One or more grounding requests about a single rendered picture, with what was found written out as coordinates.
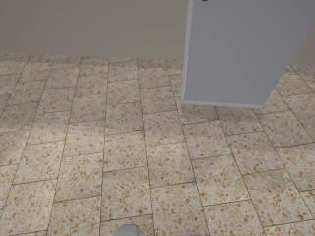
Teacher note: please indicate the fridge door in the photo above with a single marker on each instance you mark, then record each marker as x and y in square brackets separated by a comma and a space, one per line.
[239, 49]

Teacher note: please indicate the left robot thigh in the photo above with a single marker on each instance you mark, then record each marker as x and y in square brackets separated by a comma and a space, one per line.
[128, 230]

